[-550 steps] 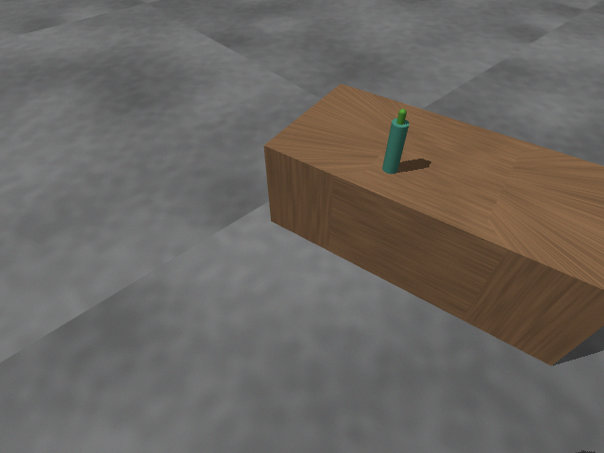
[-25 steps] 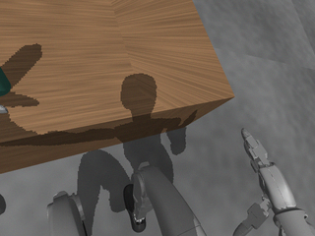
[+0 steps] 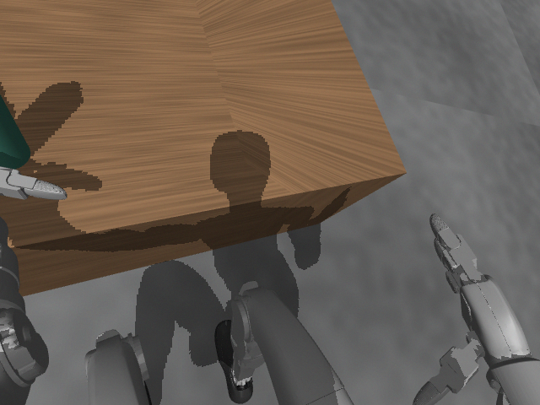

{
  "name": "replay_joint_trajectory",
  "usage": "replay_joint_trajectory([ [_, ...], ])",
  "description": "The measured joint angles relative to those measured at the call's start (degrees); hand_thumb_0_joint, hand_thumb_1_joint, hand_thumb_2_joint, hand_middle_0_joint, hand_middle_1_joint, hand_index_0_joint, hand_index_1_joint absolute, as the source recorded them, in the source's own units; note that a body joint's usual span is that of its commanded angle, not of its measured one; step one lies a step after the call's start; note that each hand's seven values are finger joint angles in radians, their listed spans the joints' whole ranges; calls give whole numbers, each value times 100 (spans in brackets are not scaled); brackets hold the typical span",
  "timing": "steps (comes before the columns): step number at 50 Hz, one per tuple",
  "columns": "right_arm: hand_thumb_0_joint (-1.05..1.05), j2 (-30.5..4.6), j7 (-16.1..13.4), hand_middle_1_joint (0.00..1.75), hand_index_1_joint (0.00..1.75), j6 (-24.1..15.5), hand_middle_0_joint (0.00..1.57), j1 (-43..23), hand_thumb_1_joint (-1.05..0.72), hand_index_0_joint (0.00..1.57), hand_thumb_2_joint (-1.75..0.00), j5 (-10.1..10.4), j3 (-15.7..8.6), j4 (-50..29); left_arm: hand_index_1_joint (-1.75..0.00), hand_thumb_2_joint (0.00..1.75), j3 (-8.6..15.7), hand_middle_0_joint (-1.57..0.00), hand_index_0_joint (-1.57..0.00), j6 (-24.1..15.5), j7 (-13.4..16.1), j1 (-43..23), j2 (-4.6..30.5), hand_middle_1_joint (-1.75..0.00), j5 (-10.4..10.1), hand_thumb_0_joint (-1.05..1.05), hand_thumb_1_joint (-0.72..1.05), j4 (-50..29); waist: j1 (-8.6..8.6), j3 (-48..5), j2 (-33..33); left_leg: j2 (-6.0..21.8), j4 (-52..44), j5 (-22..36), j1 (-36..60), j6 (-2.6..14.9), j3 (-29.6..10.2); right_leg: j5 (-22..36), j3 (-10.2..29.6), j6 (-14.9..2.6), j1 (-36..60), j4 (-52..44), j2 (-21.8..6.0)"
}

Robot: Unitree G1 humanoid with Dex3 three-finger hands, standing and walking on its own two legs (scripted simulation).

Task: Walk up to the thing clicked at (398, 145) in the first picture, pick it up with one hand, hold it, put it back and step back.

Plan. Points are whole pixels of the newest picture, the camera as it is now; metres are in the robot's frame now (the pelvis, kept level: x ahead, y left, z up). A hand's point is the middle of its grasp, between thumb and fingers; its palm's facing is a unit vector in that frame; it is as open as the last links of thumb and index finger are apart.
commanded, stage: close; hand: left
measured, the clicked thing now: out of the picture +0.55 +0.22 -0.03
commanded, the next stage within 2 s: settle in 0.82 s
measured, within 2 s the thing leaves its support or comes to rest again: leaves its support in 1.24 s
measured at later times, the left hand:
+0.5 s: hand out of the picture +0.55 +0.21 -0.07, palm faces +0.22 -0.98 +0.00, open 16.0 cm
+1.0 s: hand out of the picture +0.55 +0.21 -0.06, palm faces +0.21 -0.98 +0.00, open 7.9 cm
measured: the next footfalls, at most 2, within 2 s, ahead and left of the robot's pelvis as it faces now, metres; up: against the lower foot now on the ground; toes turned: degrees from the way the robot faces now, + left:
none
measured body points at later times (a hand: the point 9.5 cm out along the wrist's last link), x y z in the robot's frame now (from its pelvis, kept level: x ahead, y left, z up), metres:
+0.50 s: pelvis -0.01 +0.00 -0.01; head +0.22 +0.09 +0.37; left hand +0.53 +0.26 -0.07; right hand +0.18 -0.25 +0.11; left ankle +0.04 +0.11 -0.53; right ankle +0.09 -0.14 -0.53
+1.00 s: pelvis +0.00 +0.00 +0.00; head +0.22 +0.09 +0.38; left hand +0.54 +0.26 -0.06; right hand +0.18 -0.24 +0.12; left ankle +0.04 +0.11 -0.53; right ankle +0.09 -0.14 -0.53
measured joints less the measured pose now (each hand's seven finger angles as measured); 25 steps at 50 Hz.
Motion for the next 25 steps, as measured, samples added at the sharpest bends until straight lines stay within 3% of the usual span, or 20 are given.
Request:
replay_joint_trajectory([
  [6, -1, 21, 60, 5, 5, 61, 6, -5, 51, 6, -6, -28, 3, -50, -4, 0, 48, -13, -13, -103, 222, 61, -102, -6, 59, -1, -60, -20, -24, 3, 38, 11, 36, -27, -14, 0, 0, -20, 4, 2, -22, 36, 13],
  [10, -1, 20, 69, 5, 5, 132, 6, -6, 51, 6, -5, -39, 70, -176, -9, 1, 83, -21, -21, -126, 296, 14, 26, -10, 180, -1, -60, 51, -63, 15, 48, 9, 66, -26, -51, -10, 5, -26, 13, -7, -73, 86, 11],
  [25, -1, -153, 35, 5, 5, 152, 6, -20, 50, 6, -5, 62, 51, -493, -23, 7, 159, -41, -41, -38, 54, -564, 680, -25, 158, -1, -57, 472, -288, 110, -5, 3, 207, 19, -333, -4, -14, 29, 9, -3, -343, 204, 11],
])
